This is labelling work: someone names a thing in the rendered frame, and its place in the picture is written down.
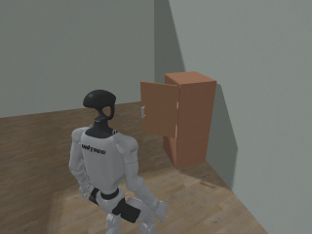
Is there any robot right thigh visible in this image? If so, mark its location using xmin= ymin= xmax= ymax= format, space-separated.
xmin=117 ymin=197 xmax=156 ymax=234

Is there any left robot upper arm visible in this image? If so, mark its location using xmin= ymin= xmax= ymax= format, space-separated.
xmin=68 ymin=127 xmax=89 ymax=172

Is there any cupboard door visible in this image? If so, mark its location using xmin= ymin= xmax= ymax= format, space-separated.
xmin=140 ymin=81 xmax=178 ymax=138

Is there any right robot forearm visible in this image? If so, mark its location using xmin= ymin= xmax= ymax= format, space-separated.
xmin=134 ymin=177 xmax=161 ymax=211

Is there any handle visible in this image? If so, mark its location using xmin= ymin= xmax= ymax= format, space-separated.
xmin=141 ymin=106 xmax=145 ymax=119

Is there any robot left thigh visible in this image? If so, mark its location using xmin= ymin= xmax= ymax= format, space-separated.
xmin=89 ymin=187 xmax=123 ymax=228

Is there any robot right hand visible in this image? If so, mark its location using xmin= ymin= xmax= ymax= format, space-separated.
xmin=153 ymin=201 xmax=169 ymax=223

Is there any robot left hand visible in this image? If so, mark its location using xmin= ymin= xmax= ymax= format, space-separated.
xmin=79 ymin=181 xmax=94 ymax=201

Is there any left robot forearm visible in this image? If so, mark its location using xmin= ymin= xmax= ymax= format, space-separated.
xmin=69 ymin=168 xmax=90 ymax=188

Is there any robot thigh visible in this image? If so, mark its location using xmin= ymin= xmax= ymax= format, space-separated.
xmin=117 ymin=197 xmax=156 ymax=234
xmin=89 ymin=187 xmax=123 ymax=228

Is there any right robot upper arm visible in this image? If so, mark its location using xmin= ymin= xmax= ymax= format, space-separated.
xmin=115 ymin=135 xmax=141 ymax=192

